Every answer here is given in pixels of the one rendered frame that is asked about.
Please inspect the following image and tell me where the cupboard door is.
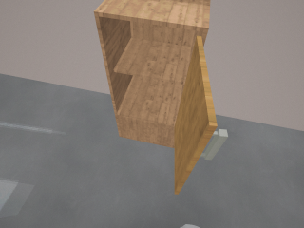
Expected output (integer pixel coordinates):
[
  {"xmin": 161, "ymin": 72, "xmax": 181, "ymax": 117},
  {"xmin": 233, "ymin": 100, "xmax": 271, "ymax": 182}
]
[{"xmin": 174, "ymin": 35, "xmax": 218, "ymax": 195}]

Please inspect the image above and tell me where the handle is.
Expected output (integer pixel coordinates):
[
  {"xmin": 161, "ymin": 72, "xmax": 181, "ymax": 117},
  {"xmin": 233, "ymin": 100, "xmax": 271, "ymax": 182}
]
[{"xmin": 200, "ymin": 129, "xmax": 228, "ymax": 161}]

